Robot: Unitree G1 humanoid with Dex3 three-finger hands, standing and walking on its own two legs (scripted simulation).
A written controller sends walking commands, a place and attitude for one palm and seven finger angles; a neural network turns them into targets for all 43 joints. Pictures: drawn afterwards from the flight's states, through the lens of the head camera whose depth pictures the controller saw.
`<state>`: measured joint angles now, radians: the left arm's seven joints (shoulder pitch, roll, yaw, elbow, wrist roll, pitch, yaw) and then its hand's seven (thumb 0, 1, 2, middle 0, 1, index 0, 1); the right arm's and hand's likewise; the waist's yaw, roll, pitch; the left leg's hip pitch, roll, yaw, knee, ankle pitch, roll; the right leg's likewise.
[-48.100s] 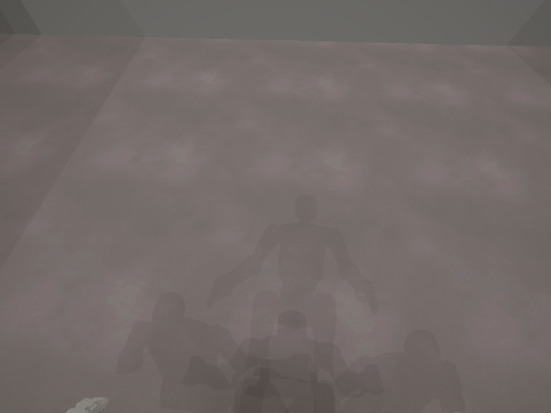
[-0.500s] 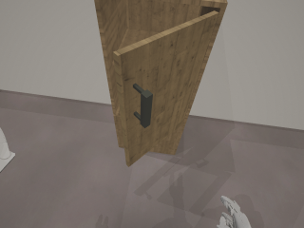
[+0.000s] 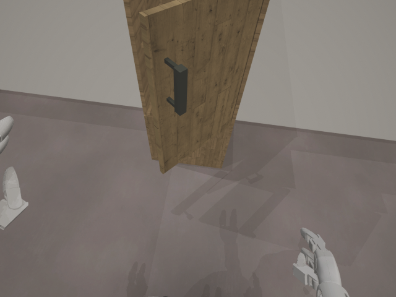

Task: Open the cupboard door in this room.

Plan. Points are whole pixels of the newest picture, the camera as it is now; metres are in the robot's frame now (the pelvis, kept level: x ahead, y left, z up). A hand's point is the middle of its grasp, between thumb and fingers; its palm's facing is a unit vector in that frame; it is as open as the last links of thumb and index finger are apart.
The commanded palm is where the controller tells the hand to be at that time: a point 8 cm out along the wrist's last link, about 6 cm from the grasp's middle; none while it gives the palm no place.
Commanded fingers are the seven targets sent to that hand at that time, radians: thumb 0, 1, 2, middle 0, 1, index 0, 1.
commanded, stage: stop stepping back and stand still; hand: left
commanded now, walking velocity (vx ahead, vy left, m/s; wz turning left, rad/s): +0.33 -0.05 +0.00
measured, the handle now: (175, 87) +0.56 +0.10 +0.07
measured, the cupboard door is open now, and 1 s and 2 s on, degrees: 49 49 49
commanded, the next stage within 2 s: let the arm hang, fingers relaxed in 0.90 s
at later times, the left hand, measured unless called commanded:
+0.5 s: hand out of the picture +0.10 +0.25 +0.16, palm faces +0.46 -0.74 -0.49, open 7.4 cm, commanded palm +0.04 +0.29 +0.18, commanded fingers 0.00 0.90 0.90 -0.20 -0.30 -0.20 -0.30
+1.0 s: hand out of the picture +0.10 +0.27 +0.15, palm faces +0.45 -0.77 -0.46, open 7.4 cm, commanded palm none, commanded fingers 0.00 0.90 0.90 -0.20 -0.30 -0.20 -0.30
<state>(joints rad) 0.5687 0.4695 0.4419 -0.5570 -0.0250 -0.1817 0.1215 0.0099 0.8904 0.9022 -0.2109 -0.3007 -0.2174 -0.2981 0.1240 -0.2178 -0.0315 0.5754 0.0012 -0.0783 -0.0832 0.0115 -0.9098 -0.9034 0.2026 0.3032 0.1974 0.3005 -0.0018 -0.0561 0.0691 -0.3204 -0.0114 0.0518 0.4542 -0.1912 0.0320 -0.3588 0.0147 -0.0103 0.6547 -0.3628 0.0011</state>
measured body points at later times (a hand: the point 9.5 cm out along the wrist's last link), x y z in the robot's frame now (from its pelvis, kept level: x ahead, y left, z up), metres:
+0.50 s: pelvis -0.09 -0.02 -0.01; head -0.11 -0.01 +0.44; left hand +0.07 +0.29 +0.18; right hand +0.05 -0.26 -0.10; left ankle -0.07 +0.11 -0.74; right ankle -0.05 -0.10 -0.74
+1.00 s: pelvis -0.09 +0.00 +0.00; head -0.08 +0.00 +0.45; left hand +0.07 +0.31 +0.18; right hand +0.10 -0.22 -0.08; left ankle -0.07 +0.11 -0.74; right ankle -0.05 -0.10 -0.74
